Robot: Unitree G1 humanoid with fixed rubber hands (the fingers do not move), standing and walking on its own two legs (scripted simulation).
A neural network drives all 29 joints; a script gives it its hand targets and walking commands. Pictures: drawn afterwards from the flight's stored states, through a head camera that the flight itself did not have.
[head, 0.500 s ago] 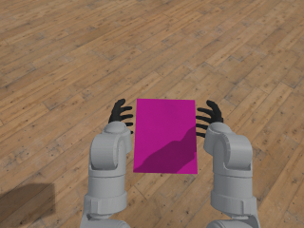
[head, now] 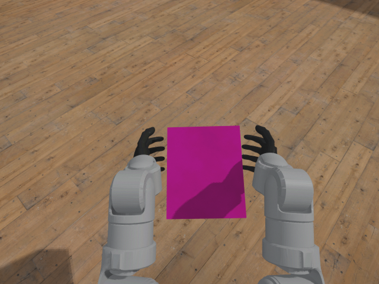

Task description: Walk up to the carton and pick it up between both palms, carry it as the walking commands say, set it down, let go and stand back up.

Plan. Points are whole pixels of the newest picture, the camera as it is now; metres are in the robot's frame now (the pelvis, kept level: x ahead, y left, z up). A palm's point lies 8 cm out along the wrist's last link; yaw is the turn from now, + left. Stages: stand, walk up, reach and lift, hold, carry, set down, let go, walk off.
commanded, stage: carry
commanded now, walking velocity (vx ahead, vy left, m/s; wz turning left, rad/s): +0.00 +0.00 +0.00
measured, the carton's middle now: (203, 175) +0.36 -0.01 -0.01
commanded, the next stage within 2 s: none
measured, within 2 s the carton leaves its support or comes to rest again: neither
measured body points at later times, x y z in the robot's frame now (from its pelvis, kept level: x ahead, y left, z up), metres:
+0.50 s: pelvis +0.42 -0.07 -0.01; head +0.48 -0.06 +0.44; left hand +0.76 +0.02 +0.06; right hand +0.75 -0.21 +0.07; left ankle +0.40 +0.02 -0.70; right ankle +0.15 -0.14 -0.65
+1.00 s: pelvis +0.94 -0.13 +0.01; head +1.02 -0.10 +0.45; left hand +1.29 -0.04 +0.05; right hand +1.28 -0.27 +0.08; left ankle +1.05 -0.07 -0.68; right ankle +0.74 -0.21 -0.67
